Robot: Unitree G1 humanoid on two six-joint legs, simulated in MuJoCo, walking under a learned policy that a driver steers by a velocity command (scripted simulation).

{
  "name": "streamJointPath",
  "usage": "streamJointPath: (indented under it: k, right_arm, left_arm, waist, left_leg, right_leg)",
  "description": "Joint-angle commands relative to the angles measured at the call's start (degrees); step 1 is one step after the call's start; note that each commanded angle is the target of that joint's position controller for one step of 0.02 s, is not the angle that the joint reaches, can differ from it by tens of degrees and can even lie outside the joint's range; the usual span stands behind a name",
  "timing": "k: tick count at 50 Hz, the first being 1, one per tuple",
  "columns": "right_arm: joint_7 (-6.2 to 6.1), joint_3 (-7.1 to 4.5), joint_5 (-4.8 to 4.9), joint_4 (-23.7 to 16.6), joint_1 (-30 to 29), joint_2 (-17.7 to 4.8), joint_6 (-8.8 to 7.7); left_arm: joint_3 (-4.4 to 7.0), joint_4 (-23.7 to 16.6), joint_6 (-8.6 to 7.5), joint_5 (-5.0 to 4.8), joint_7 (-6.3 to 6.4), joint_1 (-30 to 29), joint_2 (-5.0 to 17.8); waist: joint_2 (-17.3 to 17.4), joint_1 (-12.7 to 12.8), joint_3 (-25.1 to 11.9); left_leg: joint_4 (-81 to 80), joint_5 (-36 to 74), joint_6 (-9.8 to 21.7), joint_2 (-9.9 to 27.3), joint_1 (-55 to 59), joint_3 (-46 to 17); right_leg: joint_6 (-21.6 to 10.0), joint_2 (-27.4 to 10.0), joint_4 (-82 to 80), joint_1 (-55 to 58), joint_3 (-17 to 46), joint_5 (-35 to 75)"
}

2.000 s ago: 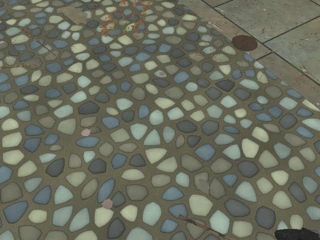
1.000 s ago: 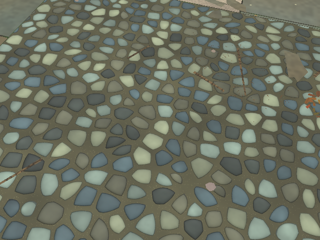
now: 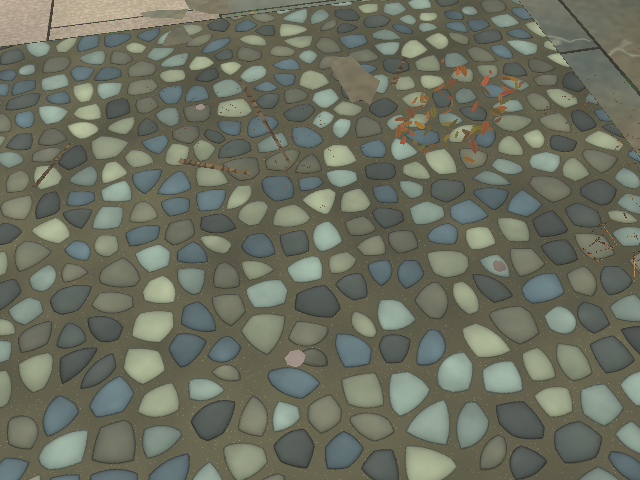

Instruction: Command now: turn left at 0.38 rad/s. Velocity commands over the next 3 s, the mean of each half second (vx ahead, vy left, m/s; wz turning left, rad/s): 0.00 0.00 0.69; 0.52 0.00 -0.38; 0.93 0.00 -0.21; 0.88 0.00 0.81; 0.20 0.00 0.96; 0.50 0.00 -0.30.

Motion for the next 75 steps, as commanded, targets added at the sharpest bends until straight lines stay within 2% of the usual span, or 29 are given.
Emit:
streamJointPath:
  k: [1,5,13,15,16,17,18,20,22,26,28,30,32,37,46,51,54,55,56,57,58,59,60,61,62,64,67,72,75]
  right_arm:
    - [0.00,-3.22,-0.08,-4.5,-2.8,-8.4,0.84]
    - [1.14,-3.63,-0.56,-3.6,-0.5,-6.4,2.60]
    - [2.86,-3.65,-0.12,-8.5,-4.4,-5.4,2.94]
    - [2.07,-4.34,-1.08,-7.1,0.2,-6.7,1.89]
    - [0.98,-6.05,-1.70,-7.3,2.4,-14.3,0.93]
    - [1.17,-7.67,-0.59,-7.3,6.1,-19.9,0.60]
    - [1.17,-7.37,-0.13,-7.6,6.0,-17.5,0.66]
    - [0.17,-6.00,-0.26,-8.8,-1.6,-13.4,1.54]
    - [-0.23,-5.26,0.11,-10.2,-5.4,-11.2,1.76]
    - [-0.35,-3.75,-0.26,-9.1,-3.9,-8.5,0.63]
    - [-0.58,-2.78,-1.01,-7.6,-1.5,-6.9,0.25]
    - [-0.23,-2.95,-2.06,-6.1,-0.1,-9.0,-0.27]
    - [-0.41,-3.22,-2.50,-5.2,0.2,-10.4,-1.40]
    - [-1.54,-2.72,-1.73,-4.0,-2.9,-8.7,-4.47]
    - [-1.47,-3.06,-2.09,0.4,1.5,-8.6,-7.22]
    - [-1.31,-3.17,-2.70,3.3,4.2,-8.5,-7.73]
    - [-1.37,-3.27,-2.35,4.0,3.3,-10.7,-7.01]
    - [-1.49,-3.70,-2.52,3.9,3.1,-12.7,-6.02]
    - [-1.31,-4.22,-2.28,3.2,2.0,-14.8,-5.15]
    - [-0.94,-3.84,-2.43,2.5,1.1,-14.2,-5.21]
    - [0.37,-1.49,-1.40,-0.3,2.0,-4.2,-6.26]
    - [0.68,-0.67,-0.98,-3.9,0.6,-5.7,-7.87]
    - [0.26,-1.18,-0.45,-4.4,-7.7,-8.2,-8.27]
    - [-0.09,-0.72,0.35,-3.5,-5.2,-7.1,-8.34]
    - [0.12,-0.40,-0.64,-2.6,-5.2,-6.3,-7.71]
    - [1.33,-0.17,-1.23,1.0,1.7,-5.0,-4.83]
    - [2.27,-0.59,-0.38,1.1,-2.2,-4.3,-2.57]
    - [3.09,0.14,0.05,-1.4,-11.6,-2.4,-3.93]
    - [3.73,0.67,-0.01,-1.0,-10.5,-2.3,-4.34]
  left_arm:
    - [3.08,-2.5,-1.03,-0.33,1.24,3.5,10.7]
    - [2.22,-3.4,-1.05,0.44,2.06,-0.4,7.9]
    - [4.16,-2.4,-2.35,0.38,0.42,1.4,11.8]
    - [4.41,-1.8,-2.28,-0.39,-0.35,2.7,11.3]
    - [3.77,-3.0,-1.95,-0.22,-0.88,4.6,8.5]
    - [2.66,-7.8,-0.83,0.47,-0.31,-2.4,6.4]
    - [2.72,-7.0,-0.52,0.81,0.09,-2.4,8.1]
    - [2.98,-5.4,-1.47,-0.11,0.19,-1.6,8.8]
    - [3.32,-4.0,-1.54,0.95,0.15,1.1,10.0]
    - [2.98,-0.4,-0.17,-0.10,-0.25,6.5,8.7]
    - [2.69,0.7,0.15,0.41,-0.80,7.6,8.4]
    - [3.33,1.0,-0.04,0.78,-2.09,6.0,10.2]
    - [4.04,1.0,-0.80,0.14,-3.01,4.0,11.2]
    - [4.58,3.2,-2.40,0.75,-3.75,7.1,9.8]
    - [4.20,-1.3,-2.53,0.81,-6.08,0.3,8.1]
    - [2.52,-5.6,-3.05,0.40,-7.19,-7.7,6.1]
    - [2.32,-5.3,-3.17,-0.31,-6.02,-2.9,6.2]
    - [3.08,-3.6,-3.40,-0.68,-5.50,4.4,7.8]
    - [4.41,-1.2,-3.92,-0.88,-4.88,14.7,10.4]
    - [6.48,3.0,-4.17,-0.17,-3.79,26.8,14.3]
    - [8.15,2.9,-3.35,0.17,-2.64,20.9,21.0]
    - [8.22,0.4,-3.40,0.62,-2.57,22.6,23.0]
    - [7.73,1.8,-3.58,1.07,-1.87,21.9,20.1]
    - [6.97,3.2,-4.45,1.23,-1.22,20.6,17.4]
    - [5.75,3.3,-5.66,1.58,-1.16,17.2,13.9]
    - [3.97,2.9,-7.69,1.29,-1.23,12.9,10.1]
    - [3.44,4.9,-10.12,0.33,-2.01,14.1,9.1]
    - [1.82,6.0,-11.55,-0.33,-1.92,15.6,6.4]
    - [1.66,6.5,-11.98,-0.41,-0.27,15.1,8.7]
  waist:
    - [-10.2,5.5,-4.7]
    - [-10.8,3.4,-2.2]
    - [-11.1,4.4,-4.7]
    - [-3.1,1.2,-6.2]
    - [13.7,1.0,-5.1]
    - [18.3,-1.1,-6.4]
    - [8.5,-1.1,-7.1]
    - [3.8,2.3,-2.9]
    - [4.6,3.7,-4.7]
    - [2.3,3.6,-8.0]
    - [4.0,2.5,-8.6]
    - [7.7,1.1,-4.5]
    - [6.0,0.6,-0.3]
    - [2.5,3.5,0.4]
    - [2.2,1.9,4.6]
    - [1.9,0.0,8.1]
    - [3.6,4.3,2.0]
    - [4.9,8.5,-3.0]
    - [5.5,13.7,-9.1]
    - [2.0,19.1,-15.3]
    - [-17.4,11.5,-15.0]
    - [-11.4,12.2,-25.6]
    - [-2.9,14.1,-17.6]
    - [0.0,10.4,-9.8]
    - [3.7,7.8,-7.4]
    - [0.5,3.4,-3.6]
    - [-1.1,3.3,3.3]
    - [-4.3,5.1,5.1]
    - [-5.3,3.1,1.4]
  left_leg:
    - [21.4,-7.8,-0.7,-0.9,-12.4,-3.2]
    - [22.7,-0.9,-3.7,0.1,-11.8,-0.7]
    - [2.5,1.9,-0.7,0.9,-2.5,3.9]
    - [-9.5,11.9,1.3,-0.2,7.4,0.2]
    - [-19.1,25.9,4.8,12.1,12.7,-20.6]
    - [-20.1,39.5,14.7,20.4,12.8,-37.5]
    - [-19.9,34.0,16.3,19.4,15.3,-33.7]
    - [-20.1,25.1,13.1,12.7,10.5,-25.6]
    - [-19.4,29.0,11.0,8.6,9.6,-22.0]
    - [-19.8,36.5,10.2,9.2,12.0,-17.1]
    - [-24.3,18.8,10.0,9.2,12.4,-17.0]
    - [-30.7,-7.4,10.0,11.3,12.4,-21.6]
    - [-33.5,-13.8,9.6,14.1,14.4,-23.7]
    - [-33.9,-8.1,7.5,16.1,18.9,-15.1]
    - [-35.9,-1.6,6.4,17.8,21.1,-0.4]
    - [-36.4,11.5,5.4,16.6,23.4,9.5]
    - [-22.8,65.1,3.9,15.7,24.5,15.6]
    - [-11.4,79.6,3.9,16.5,24.1,15.9]
    - [3.5,82.9,4.1,17.1,18.7,15.1]
    - [22.6,68.9,2.2,15.1,6.1,14.5]
    - [46.3,3.6,-1.5,2.6,-22.1,11.8]
    - [55.8,1.1,-1.0,-0.5,-29.0,-2.3]
    - [55.6,7.6,0.1,3.0,-33.6,-4.8]
    - [51.4,10.3,0.7,6.0,-31.5,-3.9]
    - [46.1,11.2,1.2,8.5,-27.2,-5.3]
    - [41.8,13.0,1.3,9.4,-19.6,-7.6]
    - [33.8,17.3,1.3,7.8,-23.9,-7.9]
    - [14.4,31.7,3.2,3.4,-24.5,3.0]
    - [3.2,36.7,5.4,-0.9,-16.7,8.8]
  right_leg:
    - [-12.3,-19.6,-6.6,8.1,8.8,35.6]
    - [-9.4,-15.4,-8.1,3.7,-0.2,27.0]
    - [-6.6,-20.3,-1.4,3.3,-4.2,20.5]
    - [-1.4,-17.4,11.1,-3.3,-8.9,9.4]
    - [2.9,-10.2,28.0,-15.5,-13.3,-10.8]
    - [4.3,-0.5,37.1,-26.1,-3.5,-25.2]
    - [4.0,-2.7,41.5,-28.1,1.7,-22.1]
    - [3.1,-4.7,38.9,-27.1,3.7,-10.6]
    - [3.6,-3.7,37.8,-23.8,3.0,-5.3]
    - [3.9,-3.2,35.1,-20.4,1.0,-3.0]
    - [3.4,-3.4,31.6,-18.8,0.2,-2.1]
    - [2.4,-3.2,29.7,-23.6,0.8,-0.5]
    - [1.5,-1.3,29.9,-30.4,5.3,1.5]
    - [1.7,-1.7,35.6,-39.2,6.7,5.4]
    - [0.3,-6.8,33.9,-46.6,2.1,9.8]
    - [-5.5,-7.8,23.0,-42.3,-5.3,8.6]
    - [-10.3,-0.3,18.4,-25.4,-12.9,2.9]
    - [-11.4,3.2,19.2,-16.7,-13.8,-1.6]
    - [-12.7,6.1,18.2,-2.9,-12.9,-4.9]
    - [-13.9,6.8,12.5,16.9,-7.0,-5.4]
    - [-18.2,-9.6,-0.2,31.7,25.0,-23.4]
    - [-22.2,-19.0,-11.3,36.3,49.4,-28.2]
    - [-18.7,-18.4,-12.8,31.7,41.7,-20.0]
    - [-16.3,-18.2,-11.5,20.7,33.4,-11.2]
    - [-13.7,-15.6,-11.3,12.1,26.6,-8.2]
    - [-10.8,-13.0,-15.1,0.2,16.6,-4.7]
    - [-5.0,-9.1,-19.8,-2.6,4.5,6.4]
    - [-0.3,-4.4,-21.9,3.4,-11.0,41.4]
    - [1.6,-6.4,-19.8,11.4,-14.3,66.1]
